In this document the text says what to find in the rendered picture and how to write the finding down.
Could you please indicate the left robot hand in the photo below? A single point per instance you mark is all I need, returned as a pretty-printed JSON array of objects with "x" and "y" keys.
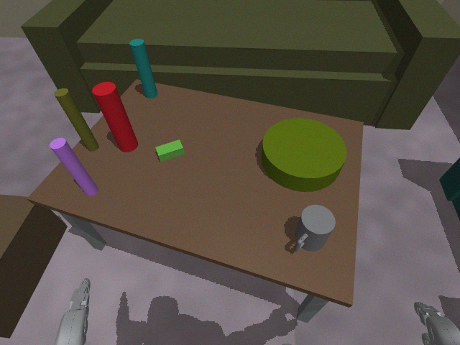
[{"x": 74, "y": 324}]

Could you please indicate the right robot hand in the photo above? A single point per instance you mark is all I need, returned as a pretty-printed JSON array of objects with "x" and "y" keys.
[{"x": 441, "y": 330}]

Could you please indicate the armchair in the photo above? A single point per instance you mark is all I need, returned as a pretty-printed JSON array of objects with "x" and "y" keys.
[{"x": 450, "y": 183}]

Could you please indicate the coffee table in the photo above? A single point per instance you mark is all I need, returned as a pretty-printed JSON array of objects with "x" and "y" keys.
[{"x": 215, "y": 202}]

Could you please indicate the sofa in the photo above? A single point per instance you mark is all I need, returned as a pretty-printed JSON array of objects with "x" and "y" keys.
[{"x": 375, "y": 61}]

